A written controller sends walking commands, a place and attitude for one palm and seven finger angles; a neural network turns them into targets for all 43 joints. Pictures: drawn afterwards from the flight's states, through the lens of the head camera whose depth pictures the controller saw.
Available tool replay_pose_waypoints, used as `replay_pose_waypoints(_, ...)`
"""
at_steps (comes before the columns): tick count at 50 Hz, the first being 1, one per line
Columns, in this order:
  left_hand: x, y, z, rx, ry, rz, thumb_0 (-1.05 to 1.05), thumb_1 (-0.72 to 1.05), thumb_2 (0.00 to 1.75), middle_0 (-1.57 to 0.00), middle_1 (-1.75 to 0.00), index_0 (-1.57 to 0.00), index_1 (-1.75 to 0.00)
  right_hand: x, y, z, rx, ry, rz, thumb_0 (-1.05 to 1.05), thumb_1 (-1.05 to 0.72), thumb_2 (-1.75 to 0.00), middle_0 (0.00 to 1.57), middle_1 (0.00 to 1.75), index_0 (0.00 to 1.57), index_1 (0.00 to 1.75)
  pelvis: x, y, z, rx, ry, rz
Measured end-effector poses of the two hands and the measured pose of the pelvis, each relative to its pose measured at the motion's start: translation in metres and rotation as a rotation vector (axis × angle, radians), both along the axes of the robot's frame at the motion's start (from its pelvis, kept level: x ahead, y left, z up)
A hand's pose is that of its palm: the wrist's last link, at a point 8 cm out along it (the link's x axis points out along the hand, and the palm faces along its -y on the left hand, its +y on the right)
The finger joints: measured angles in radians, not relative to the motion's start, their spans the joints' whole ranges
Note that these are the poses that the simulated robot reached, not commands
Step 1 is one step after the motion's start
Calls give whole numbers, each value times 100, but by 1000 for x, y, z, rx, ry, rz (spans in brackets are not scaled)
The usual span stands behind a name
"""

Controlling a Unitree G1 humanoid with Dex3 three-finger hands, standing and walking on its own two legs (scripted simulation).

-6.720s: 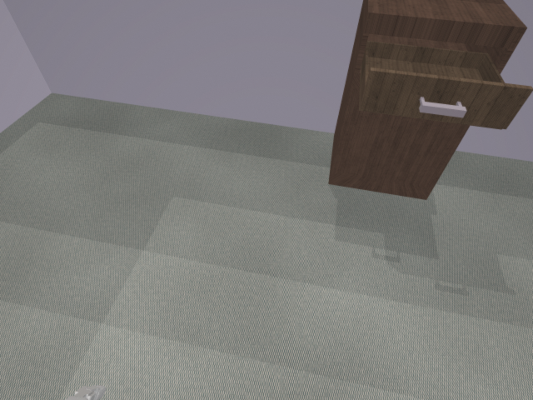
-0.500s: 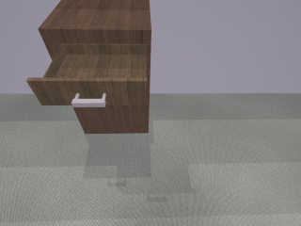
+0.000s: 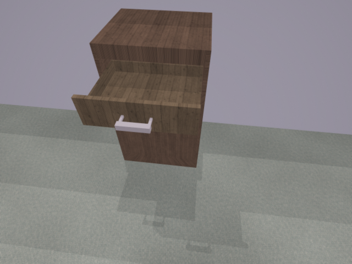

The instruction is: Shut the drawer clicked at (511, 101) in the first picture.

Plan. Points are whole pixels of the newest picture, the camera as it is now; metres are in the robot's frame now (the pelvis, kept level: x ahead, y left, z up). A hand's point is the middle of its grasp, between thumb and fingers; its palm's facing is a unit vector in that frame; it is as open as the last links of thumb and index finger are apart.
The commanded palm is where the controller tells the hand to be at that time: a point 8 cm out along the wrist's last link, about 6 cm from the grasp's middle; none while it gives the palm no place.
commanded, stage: take the last steps up to it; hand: left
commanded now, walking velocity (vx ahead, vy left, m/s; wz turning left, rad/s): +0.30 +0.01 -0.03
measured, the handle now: (134, 123) +0.58 +0.21 -0.07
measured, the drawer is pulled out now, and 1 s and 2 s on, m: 0.28 0.28 0.28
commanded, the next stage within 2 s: come to a stop and stand still in 0.58 s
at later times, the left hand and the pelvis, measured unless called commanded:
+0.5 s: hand (114, 224) +0.25 +0.21 -0.17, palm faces -0.05 -0.98 -0.21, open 7.4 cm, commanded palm none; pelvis +0.14 +0.04 -0.01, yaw -3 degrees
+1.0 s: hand (123, 216) +0.29 +0.20 -0.19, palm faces +0.01 -0.98 -0.21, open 7.3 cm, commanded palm none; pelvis +0.24 +0.02 -0.02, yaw -3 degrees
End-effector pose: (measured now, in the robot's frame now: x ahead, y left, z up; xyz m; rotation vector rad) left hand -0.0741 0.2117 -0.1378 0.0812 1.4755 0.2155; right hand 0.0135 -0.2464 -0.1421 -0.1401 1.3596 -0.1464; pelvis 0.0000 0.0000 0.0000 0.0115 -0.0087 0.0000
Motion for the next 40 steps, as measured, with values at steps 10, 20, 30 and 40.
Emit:
replay_pose_waypoints(10,45,55,-23,-44,93,-30,1,91,90,-20,-30,-20,-30,76,61,6,-50,-173,-23,0,-94,-90,20,30,20,30,49,47,-10,-18,-15,-29)
replay_pose_waypoints(20,238,72,-5,14,-234,-131,0,91,90,-20,-30,-19,-30,49,87,-3,19,31,-106,0,-93,-90,20,30,20,30,107,50,-3,11,-16,-40)
replay_pose_waypoints(30,388,18,-7,39,-371,-266,0,91,90,-20,-30,-19,-30,54,76,-29,107,233,-212,1,-91,-90,20,30,20,30,185,10,-26,19,-13,-61)
replay_pose_waypoints(40,382,9,2,68,-276,-179,-3,96,90,-21,-30,-20,-30,187,19,-20,25,45,-124,1,-91,-90,20,30,20,30,227,-6,-9,-6,-12,-52)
